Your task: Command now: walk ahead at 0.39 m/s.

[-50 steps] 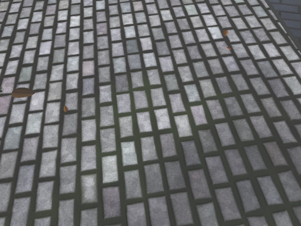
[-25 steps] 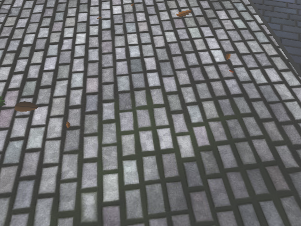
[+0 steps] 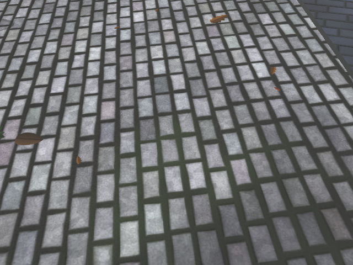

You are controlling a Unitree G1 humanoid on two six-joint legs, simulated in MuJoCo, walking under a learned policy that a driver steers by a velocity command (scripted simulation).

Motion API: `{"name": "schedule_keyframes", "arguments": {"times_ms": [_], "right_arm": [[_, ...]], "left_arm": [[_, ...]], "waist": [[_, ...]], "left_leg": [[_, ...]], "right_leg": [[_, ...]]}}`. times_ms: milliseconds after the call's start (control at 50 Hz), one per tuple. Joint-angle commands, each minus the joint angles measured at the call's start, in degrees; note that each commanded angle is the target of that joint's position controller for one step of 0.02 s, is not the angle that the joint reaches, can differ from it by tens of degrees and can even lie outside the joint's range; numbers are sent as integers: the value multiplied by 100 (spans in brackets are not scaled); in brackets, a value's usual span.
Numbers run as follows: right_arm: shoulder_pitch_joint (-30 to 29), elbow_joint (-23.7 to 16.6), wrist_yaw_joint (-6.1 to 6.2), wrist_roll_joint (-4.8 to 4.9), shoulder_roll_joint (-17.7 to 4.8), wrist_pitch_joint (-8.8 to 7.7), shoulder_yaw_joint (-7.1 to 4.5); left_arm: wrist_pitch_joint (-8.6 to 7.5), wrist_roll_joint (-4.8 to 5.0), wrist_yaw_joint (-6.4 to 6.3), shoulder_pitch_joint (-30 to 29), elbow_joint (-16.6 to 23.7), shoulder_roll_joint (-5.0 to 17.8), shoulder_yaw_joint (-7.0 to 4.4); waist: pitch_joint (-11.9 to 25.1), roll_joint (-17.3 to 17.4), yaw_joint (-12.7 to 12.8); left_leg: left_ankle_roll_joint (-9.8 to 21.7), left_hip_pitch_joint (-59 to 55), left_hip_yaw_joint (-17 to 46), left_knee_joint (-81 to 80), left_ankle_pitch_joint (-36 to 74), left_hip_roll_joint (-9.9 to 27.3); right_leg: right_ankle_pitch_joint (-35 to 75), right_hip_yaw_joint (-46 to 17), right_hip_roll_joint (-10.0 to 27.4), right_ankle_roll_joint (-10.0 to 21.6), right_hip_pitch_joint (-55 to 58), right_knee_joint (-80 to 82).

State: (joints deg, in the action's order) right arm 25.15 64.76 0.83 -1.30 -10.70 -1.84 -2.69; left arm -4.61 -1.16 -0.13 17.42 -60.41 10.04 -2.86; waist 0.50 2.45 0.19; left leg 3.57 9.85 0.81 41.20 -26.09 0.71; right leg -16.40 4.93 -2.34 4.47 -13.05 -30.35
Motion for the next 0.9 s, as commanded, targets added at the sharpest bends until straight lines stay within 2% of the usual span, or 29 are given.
{"name": "schedule_keyframes", "arguments": {"times_ms": [20,40,60,100,160,240,280,320,340,360,380,400,420,440,460,480,500,520,540,580,620,680,740,820,860,900], "right_arm": [[-1065,-788,-132,-133,-375,-223,-64],[-1043,-751,-181,-73,-246,-264,-37],[-1053,-746,-223,-71,-248,-267,-54],[-1024,-735,-264,-91,-281,-188,-80],[-1532,-945,-270,-68,-229,-84,-70],[-2656,-1403,-277,9,-107,-59,41],[-2878,-1520,-262,38,-155,-53,57],[-2737,-1552,-212,43,-297,-70,12],[-2451,-1489,-173,41,-394,-92,-33],[-1893,-1324,-134,39,-518,-128,-101],[-1019,-1028,-91,31,-628,-174,-184],[-159,-772,-38,-61,-860,-214,-291],[489,-719,-14,-191,-1410,-225,-427],[164,-748,-96,-58,-1415,-145,-434],[-643,-873,-119,73,-1139,-137,-363],[-1096,-968,-142,107,-727,-181,-250],[-1232,-936,-143,70,-497,-239,-179],[-1140,-838,-111,62,-321,-297,-112],[-1024,-756,-87,48,-251,-345,-72],[-676,-632,-65,38,-375,-428,-71],[-457,-590,-64,45,-546,-447,-87],[-103,-556,-75,61,-533,-431,-48],[243,-493,-64,68,-517,-435,-18],[657,-352,-7,24,-542,-420,-5],[678,-311,30,-20,-598,-402,-19],[483,-327,60,-39,-694,-397,-44]], "left_arm": [[49,-32,-46,1468,-248,719,-147],[8,-37,-39,1091,-113,648,-119],[-37,-15,-51,916,-51,559,-73],[-111,15,-83,1006,-125,402,5],[-154,33,-106,1397,-289,390,67],[-167,22,-109,1433,-299,411,123],[-180,25,-124,1503,-344,496,115],[-199,20,-132,1411,-361,592,97],[-208,16,-139,1322,-353,662,78],[-197,3,-152,1241,-344,737,52],[-165,10,-152,1136,-323,792,31],[-148,33,-128,1109,-278,761,39],[-127,113,-72,1437,-119,271,128],[-101,160,-3,1696,-121,295,50],[-67,53,-11,1056,54,565,-16],[-91,6,23,563,202,584,-29],[-82,-2,33,466,211,446,-28],[-18,-82,44,526,202,354,-28],[60,-121,72,671,155,206,-5],[160,-128,102,541,231,167,-11],[222,-123,130,13,448,255,-25],[234,-76,163,-858,764,330,-23],[210,-16,188,-1493,977,238,35],[174,3,182,-2088,1191,271,58],[133,0,172,-2195,1284,331,42],[80,-1,131,-1823,1223,432,-11]], "waist": [[-916,-623,415],[-888,-415,237],[-834,-378,114],[-682,-539,22],[-650,-626,40],[-892,-758,187],[-910,-828,209],[-791,-811,46],[-607,-815,-111],[-303,-815,-360],[132,-729,-723],[558,-568,-1047],[1273,362,-964],[1550,854,-667],[530,212,-381],[-65,-138,-298],[-356,-327,-89],[-416,-286,77],[-387,-207,187],[-422,-131,236],[-561,-73,191],[-711,-59,-13],[-691,28,-207],[-702,114,-404],[-713,143,-366],[-523,225,-106]], "left_leg": [[249,3501,12,2317,163,163],[224,3315,61,2294,663,307],[172,3172,31,2147,955,392],[32,3032,-155,1949,1246,369],[-103,3229,-425,1610,1504,273],[-117,2717,-762,87,2092,66],[5,2291,-892,-445,2237,-46],[228,1831,-899,-695,2206,-168],[350,1477,-913,-736,2064,-291],[463,959,-892,-787,1889,-420],[577,54,-888,-1109,1976,-513],[741,-1188,-408,-1294,1712,-60],[1198,-2486,1784,-1530,665,1579],[1813,-2727,4238,-2672,9,2305],[1573,-1858,3493,-2909,-714,2053],[1392,-963,2715,-3103,-354,1855],[1190,-348,2136,-3248,349,1600],[1041,54,1659,-3287,985,1382],[956,256,1304,-3315,1384,1242],[960,314,932,-3361,2026,1111],[948,218,699,-3522,2118,1035],[846,-130,442,-3596,2657,900],[684,-463,180,-3496,3385,795],[708,-1303,114,-3246,4097,960],[750,-1693,109,-3001,4621,1112],[659,-1802,-15,-2428,5979,1163]], "right_leg": [[-1423,-3445,2190,882,1740,2128],[-899,-2937,1960,773,1492,2215],[-435,-2532,1786,689,1373,2306],[876,-1857,1494,574,1455,2286],[2541,-1256,1342,572,1586,2133],[3185,-805,1133,536,1144,2234],[3576,-734,1210,530,1164,2236],[4599,-646,1343,494,1399,1925],[5377,-573,1375,451,1560,1525],[5975,-505,1376,398,1705,849],[5955,-410,1287,328,1599,-167],[4757,-322,1089,271,791,-1468],[1561,-37,450,142,-631,-3601],[-1252,-582,-305,112,-1911,-5024],[-677,-845,215,207,-2414,-5074],[-181,-794,432,213,-2360,-4728],[38,-793,613,198,-2062,-4340],[94,-805,723,135,-1723,-4040],[108,-780,771,69,-1472,-3829],[210,-643,799,-33,-1547,-3538],[587,-521,893,-139,-1992,-3119],[1217,-344,928,-276,-2477,-2201],[1686,-129,759,-309,-2346,-1241],[1665,25,564,-179,-2402,-549],[1330,34,484,-40,-2356,-316],[837,134,229,167,-1661,-76]]}}
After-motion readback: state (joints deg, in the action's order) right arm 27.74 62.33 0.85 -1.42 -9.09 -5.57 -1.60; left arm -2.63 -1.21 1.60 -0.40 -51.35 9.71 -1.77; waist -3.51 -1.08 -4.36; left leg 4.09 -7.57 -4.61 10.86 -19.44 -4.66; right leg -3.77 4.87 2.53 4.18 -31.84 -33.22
